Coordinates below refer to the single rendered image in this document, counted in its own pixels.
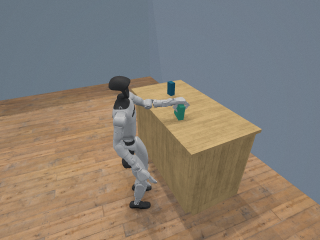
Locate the left robot foot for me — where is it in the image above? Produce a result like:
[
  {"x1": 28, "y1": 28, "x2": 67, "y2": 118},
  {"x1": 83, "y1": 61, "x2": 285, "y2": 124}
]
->
[{"x1": 132, "y1": 184, "x2": 152, "y2": 191}]

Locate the left robot forearm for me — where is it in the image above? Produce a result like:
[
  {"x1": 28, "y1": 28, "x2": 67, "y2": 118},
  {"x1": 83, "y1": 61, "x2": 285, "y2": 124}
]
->
[{"x1": 150, "y1": 98, "x2": 176, "y2": 108}]

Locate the left robot upper arm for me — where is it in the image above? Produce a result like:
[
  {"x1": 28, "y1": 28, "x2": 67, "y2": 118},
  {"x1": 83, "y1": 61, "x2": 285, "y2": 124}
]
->
[{"x1": 129, "y1": 91, "x2": 153, "y2": 110}]

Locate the sponge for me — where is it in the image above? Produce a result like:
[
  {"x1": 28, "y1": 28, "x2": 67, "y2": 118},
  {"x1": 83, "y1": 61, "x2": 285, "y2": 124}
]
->
[{"x1": 174, "y1": 104, "x2": 186, "y2": 121}]

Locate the right robot forearm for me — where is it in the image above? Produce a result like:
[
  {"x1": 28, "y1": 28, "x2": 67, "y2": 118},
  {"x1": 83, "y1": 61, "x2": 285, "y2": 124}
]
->
[{"x1": 114, "y1": 144, "x2": 143, "y2": 173}]

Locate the right robot upper arm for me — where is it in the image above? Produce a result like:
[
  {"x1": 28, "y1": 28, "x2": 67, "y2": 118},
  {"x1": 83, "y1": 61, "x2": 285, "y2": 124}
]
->
[{"x1": 113, "y1": 111, "x2": 127, "y2": 150}]

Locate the table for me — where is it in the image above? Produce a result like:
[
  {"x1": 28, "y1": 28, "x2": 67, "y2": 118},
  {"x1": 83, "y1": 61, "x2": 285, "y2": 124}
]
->
[{"x1": 131, "y1": 80, "x2": 262, "y2": 216}]

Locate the robot right thigh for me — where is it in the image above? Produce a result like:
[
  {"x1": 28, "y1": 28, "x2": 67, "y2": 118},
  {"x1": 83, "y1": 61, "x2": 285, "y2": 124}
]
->
[{"x1": 122, "y1": 151, "x2": 147, "y2": 187}]

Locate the left robot hand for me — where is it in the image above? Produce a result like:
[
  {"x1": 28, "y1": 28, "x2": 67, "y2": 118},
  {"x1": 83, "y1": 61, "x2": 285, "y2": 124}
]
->
[{"x1": 172, "y1": 97, "x2": 190, "y2": 112}]

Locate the right robot hand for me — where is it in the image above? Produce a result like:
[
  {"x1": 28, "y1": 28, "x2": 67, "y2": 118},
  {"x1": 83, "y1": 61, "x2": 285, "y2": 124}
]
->
[{"x1": 137, "y1": 168, "x2": 157, "y2": 187}]

